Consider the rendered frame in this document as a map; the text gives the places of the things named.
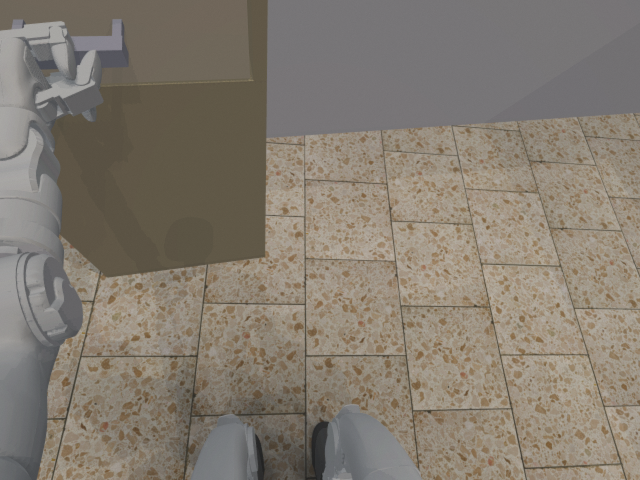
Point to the left robot hand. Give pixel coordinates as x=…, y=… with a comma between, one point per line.
x=73, y=90

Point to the handle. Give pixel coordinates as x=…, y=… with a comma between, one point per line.
x=112, y=50

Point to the robot left upper arm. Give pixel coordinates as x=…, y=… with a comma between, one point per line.
x=39, y=310

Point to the left robot forearm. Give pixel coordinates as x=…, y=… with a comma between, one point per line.
x=30, y=200

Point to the right robot thigh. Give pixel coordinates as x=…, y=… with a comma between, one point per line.
x=366, y=448

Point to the drawer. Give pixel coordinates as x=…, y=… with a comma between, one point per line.
x=167, y=40

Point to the cabinet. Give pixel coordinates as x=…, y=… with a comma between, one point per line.
x=172, y=174

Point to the right robot shin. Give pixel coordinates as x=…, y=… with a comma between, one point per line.
x=330, y=472

